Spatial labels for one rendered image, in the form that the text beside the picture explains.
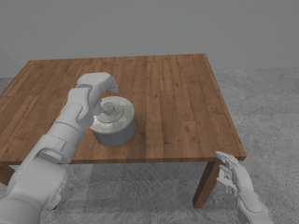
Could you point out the knob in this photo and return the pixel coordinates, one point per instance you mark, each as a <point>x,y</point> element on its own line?
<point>109,107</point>

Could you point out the robot left forearm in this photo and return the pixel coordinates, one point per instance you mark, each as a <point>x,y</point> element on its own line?
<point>59,144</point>

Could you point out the pot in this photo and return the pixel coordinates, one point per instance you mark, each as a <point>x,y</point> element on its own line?
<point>118,138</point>

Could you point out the left robot upper arm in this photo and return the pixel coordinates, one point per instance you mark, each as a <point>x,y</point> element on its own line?
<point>39,187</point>

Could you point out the robot right hand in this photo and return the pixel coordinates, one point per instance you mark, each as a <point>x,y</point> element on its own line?
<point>233,181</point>

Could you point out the robot right forearm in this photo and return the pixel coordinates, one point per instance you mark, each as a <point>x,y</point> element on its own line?
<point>251,210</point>

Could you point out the lid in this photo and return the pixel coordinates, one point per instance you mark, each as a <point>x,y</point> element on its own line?
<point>116,121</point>

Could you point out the robot left hand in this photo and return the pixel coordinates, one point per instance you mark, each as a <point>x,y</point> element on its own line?
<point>103,81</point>

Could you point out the table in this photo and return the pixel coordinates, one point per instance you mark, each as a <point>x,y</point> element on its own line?
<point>180,114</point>

